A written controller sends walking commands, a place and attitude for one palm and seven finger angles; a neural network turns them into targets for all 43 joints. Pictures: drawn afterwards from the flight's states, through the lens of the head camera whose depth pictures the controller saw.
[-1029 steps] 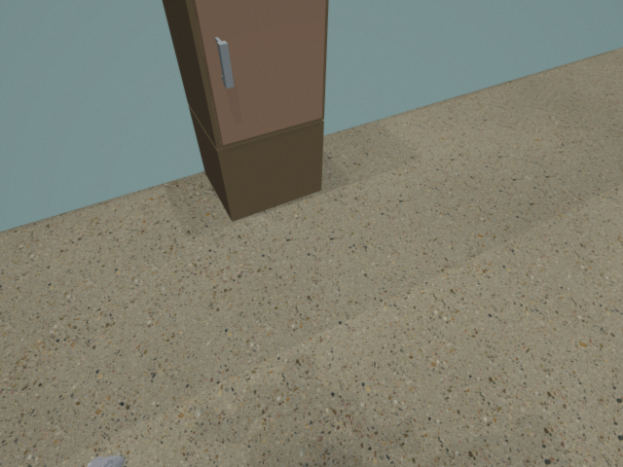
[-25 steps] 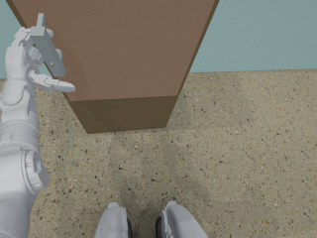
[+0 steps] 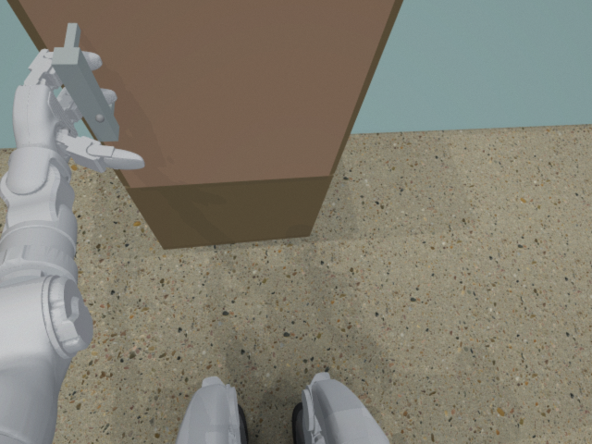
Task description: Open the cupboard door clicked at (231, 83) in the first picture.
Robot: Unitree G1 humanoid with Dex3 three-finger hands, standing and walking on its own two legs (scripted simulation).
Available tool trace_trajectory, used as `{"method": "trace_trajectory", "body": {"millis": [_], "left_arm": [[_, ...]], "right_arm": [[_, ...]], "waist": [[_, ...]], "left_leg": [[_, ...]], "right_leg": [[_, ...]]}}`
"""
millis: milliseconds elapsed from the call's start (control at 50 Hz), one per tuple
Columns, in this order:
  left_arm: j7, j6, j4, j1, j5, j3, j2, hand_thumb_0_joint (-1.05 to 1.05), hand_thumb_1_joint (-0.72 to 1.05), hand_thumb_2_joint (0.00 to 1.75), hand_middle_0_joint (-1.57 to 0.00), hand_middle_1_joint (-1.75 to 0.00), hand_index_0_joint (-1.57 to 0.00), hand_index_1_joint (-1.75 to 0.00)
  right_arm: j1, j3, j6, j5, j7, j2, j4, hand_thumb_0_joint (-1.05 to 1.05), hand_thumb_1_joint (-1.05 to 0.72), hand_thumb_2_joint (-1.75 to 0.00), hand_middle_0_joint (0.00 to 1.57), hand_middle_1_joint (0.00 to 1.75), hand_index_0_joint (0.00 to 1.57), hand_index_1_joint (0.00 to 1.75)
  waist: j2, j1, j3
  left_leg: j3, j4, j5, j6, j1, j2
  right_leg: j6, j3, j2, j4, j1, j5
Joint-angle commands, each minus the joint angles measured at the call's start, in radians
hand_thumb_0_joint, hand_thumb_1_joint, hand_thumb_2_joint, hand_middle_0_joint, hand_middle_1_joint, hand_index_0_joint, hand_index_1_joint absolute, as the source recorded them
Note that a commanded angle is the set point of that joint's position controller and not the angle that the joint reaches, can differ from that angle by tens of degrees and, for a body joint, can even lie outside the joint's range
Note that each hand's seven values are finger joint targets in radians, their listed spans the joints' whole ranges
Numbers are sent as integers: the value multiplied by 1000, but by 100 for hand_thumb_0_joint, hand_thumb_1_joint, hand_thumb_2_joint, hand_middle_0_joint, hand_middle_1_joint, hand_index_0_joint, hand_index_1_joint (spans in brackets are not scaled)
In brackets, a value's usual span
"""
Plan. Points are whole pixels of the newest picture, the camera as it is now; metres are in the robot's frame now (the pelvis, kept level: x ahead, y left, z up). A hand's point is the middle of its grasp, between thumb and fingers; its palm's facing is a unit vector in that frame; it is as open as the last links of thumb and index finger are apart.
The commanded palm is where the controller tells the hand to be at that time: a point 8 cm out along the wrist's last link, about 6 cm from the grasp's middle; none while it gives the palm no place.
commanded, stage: close the thumb around the handle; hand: left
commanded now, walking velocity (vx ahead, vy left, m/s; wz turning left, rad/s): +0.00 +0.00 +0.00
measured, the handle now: (92, 86) +0.58 +0.22 +0.06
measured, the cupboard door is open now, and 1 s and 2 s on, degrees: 0 0 38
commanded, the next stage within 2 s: pull the door open along its arc in 0.76 s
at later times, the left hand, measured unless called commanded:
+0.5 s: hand (100, 118) +0.52 +0.20 +0.07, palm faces +0.05 -1.00 -0.01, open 8.7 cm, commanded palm +0.50 +0.24 +0.06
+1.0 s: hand (105, 120) +0.52 +0.20 +0.06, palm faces +0.05 -1.00 +0.00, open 6.1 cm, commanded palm +0.48 +0.23 +0.06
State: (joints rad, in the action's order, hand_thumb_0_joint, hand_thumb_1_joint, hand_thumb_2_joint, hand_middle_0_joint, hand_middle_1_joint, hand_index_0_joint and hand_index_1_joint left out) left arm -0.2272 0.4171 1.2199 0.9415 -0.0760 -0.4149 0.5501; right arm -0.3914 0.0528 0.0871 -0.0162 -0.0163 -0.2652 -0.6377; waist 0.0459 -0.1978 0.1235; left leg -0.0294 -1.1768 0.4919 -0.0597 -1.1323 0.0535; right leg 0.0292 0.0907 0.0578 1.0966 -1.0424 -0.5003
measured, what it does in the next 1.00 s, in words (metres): stands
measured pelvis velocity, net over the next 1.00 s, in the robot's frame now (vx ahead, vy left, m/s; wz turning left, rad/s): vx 0.00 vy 0.00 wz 0.00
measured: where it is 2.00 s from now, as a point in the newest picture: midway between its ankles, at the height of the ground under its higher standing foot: outside the picture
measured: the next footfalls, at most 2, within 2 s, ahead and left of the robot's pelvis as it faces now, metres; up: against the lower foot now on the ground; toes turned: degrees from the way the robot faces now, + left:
none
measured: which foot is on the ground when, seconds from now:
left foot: down 0.00-1.00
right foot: down 0.00-1.00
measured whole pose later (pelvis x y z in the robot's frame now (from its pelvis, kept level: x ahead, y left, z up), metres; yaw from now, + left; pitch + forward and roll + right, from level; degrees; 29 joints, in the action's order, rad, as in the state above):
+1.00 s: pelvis +0.00 +0.00 +0.00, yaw +0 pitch +25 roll -5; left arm -0.21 0.41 1.19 0.93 -0.08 -0.41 0.53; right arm -0.39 0.05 0.08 -0.01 -0.01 -0.27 -0.63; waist 0.05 -0.20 0.13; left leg -0.03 -1.18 0.49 -0.06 -1.14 0.06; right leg 0.03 0.09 0.06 1.11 -1.05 -0.50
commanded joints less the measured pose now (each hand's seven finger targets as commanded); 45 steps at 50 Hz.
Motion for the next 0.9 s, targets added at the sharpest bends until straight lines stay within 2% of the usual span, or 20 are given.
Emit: {"method": "trace_trajectory", "body": {"millis": [0, 40, 100, 140, 200, 240, 280, 300, 360, 420, 480, 540, 640, 660, 720, 760, 800, 840, 860, 880], "left_arm": [[3, 88, -250, 440, -18, -46, 271, 0, -50, 30, -30, -120, -30, -120], [-2, 95, -253, 418, -14, -29, 251, 0, -50, 30, -30, -120, -30, -120], [-6, 82, -216, 402, -18, 6, 202, 0, -33, 37, -31, -122, -31, -122], [-4, 71, -193, 421, -16, -9, 232, 0, -22, 42, -32, -123, -32, -123], [1, 88, -249, 431, -21, -30, 251, 0, -5, 49, -33, -125, -33, -125], [1, 95, -249, 453, -20, 18, 188, 0, 6, 54, -34, -126, -34, -126], [3, 90, -216, 389, -21, -18, 225, 0, 17, 59, -35, -127, -35, -127], [4, 90, -218, 417, -18, -12, 224, 0, 23, 61, -35, -128, -35, -128], [8, 79, -204, 411, -14, 8, 201, 0, 40, 68, -36, -130, -36, -130], [14, 85, -210, 424, -11, -6, 221, 0, 56, 76, -38, -131, -38, -131], [12, 83, -202, 436, -11, 22, 188, 0, 73, 83, -39, -133, -39, -133], [15, 86, -207, 450, -11, -17, 239, 0, 90, 90, -40, -135, -40, -135], [5, 85, -222, 447, -10, -17, 240, 0, 90, 90, -40, -135, -40, -135], [10, 84, -223, 433, -12, -52, 276, 0, 90, 90, -40, -135, -40, -135], [14, 75, -194, 443, -9, -16, 238, 0, 90, 90, -40, -135, -40, -135], [18, 66, -173, 456, -4, -43, 285, 0, 90, 90, -40, -135, -40, -135], [14, 69, -193, 484, -3, -26, 269, 0, 90, 90, -40, -135, -40, -135], [10, 64, -180, 438, -8, -56, 296, 0, 90, 90, -40, -135, -40, -135], [4, 64, -194, 441, -14, 4, 217, 0, 90, 90, -40, -135, -40, -135], [4, 67, -217, 418, -21, 0, 203, 0, 90, 90, -40, -135, -40, -135]], "right_arm": [[-189, -73, -13, -8, 13, -202, 37, 0, -90, -90, 20, 30, 20, 30], [-184, -72, -12, -7, 10, -194, 37, 0, -90, -90, 20, 30, 20, 30], [-185, -73, -9, -4, 10, -194, 36, 0, -90, -90, 20, 30, 20, 30], [-185, -72, -7, -3, 14, -201, 30, 0, -90, -90, 20, 30, 20, 30], [-184, -74, -11, -7, 15, -201, 38, 0, -90, -90, 20, 30, 20, 30], [-179, -76, -14, -8, 12, -193, 28, 0, -90, -90, 20, 30, 20, 30], [-179, -75, -12, -6, 11, -199, 34, 0, -90, -90, 20, 30, 20, 30], [-182, -73, -11, -9, 12, -199, 31, 0, -90, -90, 20, 30, 20, 30], [-175, -73, -10, -5, 11, -196, 37, 0, -90, -90, 20, 30, 20, 30], [-175, -74, -12, -6, 13, -201, 36, 0, -90, -90, 20, 30, 20, 30], [-173, -72, -15, -7, 11, -198, 37, 0, -90, -90, 20, 30, 20, 30], [-178, -72, -17, -9, 15, -201, 34, 0, -90, -90, 20, 30, 20, 30], [-180, -72, -16, -7, 15, -198, 35, 0, -90, -90, 20, 30, 20, 30], [-183, -74, -13, -7, 17, -201, 37, 0, -90, -90, 20, 30, 20, 30], [-181, -68, -14, -6, 15, -197, 36, 0, -90, -90, 20, 30, 20, 30], [-184, -67, -15, -5, 21, -205, 35, 0, -90, -90, 20, 30, 20, 30], [-186, -65, -18, -6, 21, -200, 37, 0, -90, -90, 20, 30, 20, 30], [-184, -67, -19, -5, 22, -202, 43, 0, -90, -90, 20, 30, 20, 30], [-179, -65, -20, -3, 18, -192, 46, 0, -90, -90, 20, 30, 20, 30], [-179, -70, -21, -5, 16, -191, 46, 0, -90, -90, 20, 30, 20, 30]], "waist": [[144, -2, 530], [168, 8, 541], [145, -11, 488], [124, -14, 458], [158, 3, 514], [160, -17, 505], [142, 7, 502], [144, -6, 495], [124, -9, 468], [135, -7, 485], [125, -16, 474], [131, -10, 504], [151, -7, 516], [137, 3, 524], [137, -12, 489], [92, -21, 459], [127, -22, 480], [114, -9, 508], [127, -16, 495], [123, -4, 510]], "left_leg": [[123, 111, -431, 26, 519, -10], [119, 110, -454, 32, 534, -11], [121, 116, -439, 28, 525, -9], [122, 120, -399, 28, 498, -9], [124, 117, -431, 30, 533, -10], [132, 115, -444, 35, 564, -5], [123, 118, -427, 33, 531, -10], [128, 119, -438, 32, 533, -9], [121, 118, -407, 30, 502, -11], [128, 119, -401, 32, 520, -9], [130, 119, -381, 31, 509, -10], [126, 109, -406, 28, 504, -11], [125, 105, -432, 30, 517, -9], [123, 105, -437, 30, 512, -9], [122, 105, -411, 28, 487, -10], [117, 102, -354, 20, 431, -11], [117, 103, -370, 21, 450, -13], [112, 98, -385, 21, 443, -14], [111, 102, -378, 23, 452, -16], [112, 107, -380, 25, 474, -13]], "right_leg": [[-2, -60, 19, -122, 118, 323], [-1, -60, 18, -122, 126, 340], [-2, -55, 19, -129, 97, 326], [-4, -55, 18, -134, 94, 299], [1, -58, 17, -124, 105, 315], [-2, -51, 17, -127, 69, 311], [-1, -55, 18, -128, 101, 307], [0, -51, 18, -123, 96, 315], [-5, -55, 16, -131, 96, 304], [-2, -54, 15, -127, 78, 286], [-4, -52, 15, -129, 72, 271], [-4, -58, 15, -121, 92, 298], [-4, -57, 16, -118, 94, 319], [-4, -58, 15, -117, 112, 326], [-6, -57, 16, -118, 91, 308], [-10, -65, 14, -127, 103, 278], [-7, -64, 15, -121, 105, 290], [-9, -68, 14, -121, 132, 310], [-9, -65, 14, -124, 119, 303], [-7, -61, 15, -124, 121, 301]]}}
